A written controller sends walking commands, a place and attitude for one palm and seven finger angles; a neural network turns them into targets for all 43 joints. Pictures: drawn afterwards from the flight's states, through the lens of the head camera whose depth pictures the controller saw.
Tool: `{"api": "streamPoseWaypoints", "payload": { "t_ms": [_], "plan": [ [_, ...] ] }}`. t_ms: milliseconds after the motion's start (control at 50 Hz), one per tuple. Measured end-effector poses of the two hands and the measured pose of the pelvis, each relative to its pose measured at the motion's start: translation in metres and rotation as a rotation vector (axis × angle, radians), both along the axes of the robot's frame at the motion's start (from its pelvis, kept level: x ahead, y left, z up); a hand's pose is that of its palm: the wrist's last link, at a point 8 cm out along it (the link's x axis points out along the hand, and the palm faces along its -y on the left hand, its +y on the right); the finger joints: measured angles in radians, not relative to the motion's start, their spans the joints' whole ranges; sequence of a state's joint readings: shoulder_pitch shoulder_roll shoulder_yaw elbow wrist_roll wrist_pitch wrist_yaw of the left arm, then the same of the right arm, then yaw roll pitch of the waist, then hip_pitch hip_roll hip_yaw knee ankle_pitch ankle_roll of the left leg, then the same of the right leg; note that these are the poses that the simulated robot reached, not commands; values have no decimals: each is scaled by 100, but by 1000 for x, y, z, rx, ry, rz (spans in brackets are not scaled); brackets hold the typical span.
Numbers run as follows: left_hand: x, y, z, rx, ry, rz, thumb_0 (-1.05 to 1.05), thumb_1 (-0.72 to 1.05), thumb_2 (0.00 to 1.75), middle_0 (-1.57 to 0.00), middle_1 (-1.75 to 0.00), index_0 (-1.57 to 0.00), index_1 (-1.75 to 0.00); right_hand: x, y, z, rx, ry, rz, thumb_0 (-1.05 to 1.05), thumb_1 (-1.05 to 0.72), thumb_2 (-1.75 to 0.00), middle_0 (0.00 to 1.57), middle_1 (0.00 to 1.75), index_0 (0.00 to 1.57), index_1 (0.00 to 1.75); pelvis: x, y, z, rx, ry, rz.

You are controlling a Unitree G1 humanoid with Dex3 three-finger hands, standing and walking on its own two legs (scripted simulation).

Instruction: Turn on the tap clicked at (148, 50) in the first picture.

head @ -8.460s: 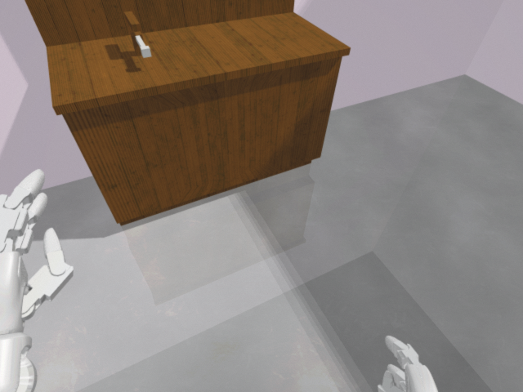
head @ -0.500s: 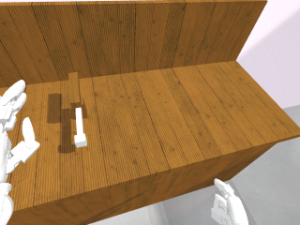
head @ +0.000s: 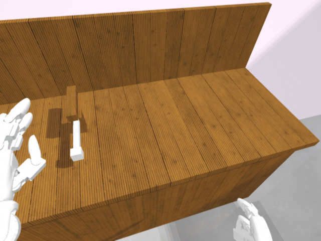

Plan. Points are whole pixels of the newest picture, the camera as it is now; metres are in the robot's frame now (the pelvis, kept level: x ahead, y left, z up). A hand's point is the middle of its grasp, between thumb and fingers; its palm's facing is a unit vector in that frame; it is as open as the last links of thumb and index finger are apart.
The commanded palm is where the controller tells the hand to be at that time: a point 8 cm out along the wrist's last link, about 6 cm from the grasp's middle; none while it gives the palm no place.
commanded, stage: come to a stop and stand still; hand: left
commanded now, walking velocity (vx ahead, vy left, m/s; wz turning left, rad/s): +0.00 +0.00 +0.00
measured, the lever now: (77, 154) +0.33 +0.26 +0.00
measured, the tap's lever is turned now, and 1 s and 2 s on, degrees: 0 0 0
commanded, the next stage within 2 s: look again from close up in 0.12 s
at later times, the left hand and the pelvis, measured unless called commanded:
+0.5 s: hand (34, 161) +0.22 +0.26 +0.16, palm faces +0.36 -0.86 -0.36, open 7.4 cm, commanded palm +0.16 +0.29 +0.17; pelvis +0.00 +0.01 +0.00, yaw +0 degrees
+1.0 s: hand (44, 157) +0.23 +0.24 +0.16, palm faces +0.34 -0.87 -0.36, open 7.4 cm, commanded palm +0.16 +0.28 +0.17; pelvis +0.00 +0.00 +0.00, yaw +0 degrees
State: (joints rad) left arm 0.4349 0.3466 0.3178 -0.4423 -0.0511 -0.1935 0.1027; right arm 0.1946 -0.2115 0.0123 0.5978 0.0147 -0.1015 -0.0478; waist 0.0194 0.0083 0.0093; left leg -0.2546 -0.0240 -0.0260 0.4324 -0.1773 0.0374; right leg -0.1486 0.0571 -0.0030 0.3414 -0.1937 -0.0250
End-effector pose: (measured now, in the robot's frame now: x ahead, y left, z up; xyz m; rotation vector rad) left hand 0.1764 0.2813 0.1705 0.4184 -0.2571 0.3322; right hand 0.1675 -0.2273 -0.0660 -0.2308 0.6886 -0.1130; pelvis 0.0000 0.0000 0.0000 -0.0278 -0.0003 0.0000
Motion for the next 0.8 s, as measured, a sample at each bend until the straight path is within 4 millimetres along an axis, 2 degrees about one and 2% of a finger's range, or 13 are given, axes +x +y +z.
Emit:
{"api": "streamPoseWaypoints", "payload": {
  "t_ms": [220,640,800],
  "plan": [
    [-2,4,-3,-1,21,1,1,89,90,-21,-30,-21,-31,-6,-1,0,-7,16,-14,1,-91,-90,20,30,20,30,-1,2,0,0,1,-4],
    [2,23,-2,1,4,-4,1,89,90,-21,-30,-21,-31,2,29,2,-2,11,14,1,-90,-90,20,30,20,30,4,19,1,1,5,3],
    [6,26,1,7,-3,1,1,89,90,-21,-30,-21,-31,4,34,2,4,21,20,1,-90,-90,20,30,20,30,5,19,2,8,10,0]
  ]
}}
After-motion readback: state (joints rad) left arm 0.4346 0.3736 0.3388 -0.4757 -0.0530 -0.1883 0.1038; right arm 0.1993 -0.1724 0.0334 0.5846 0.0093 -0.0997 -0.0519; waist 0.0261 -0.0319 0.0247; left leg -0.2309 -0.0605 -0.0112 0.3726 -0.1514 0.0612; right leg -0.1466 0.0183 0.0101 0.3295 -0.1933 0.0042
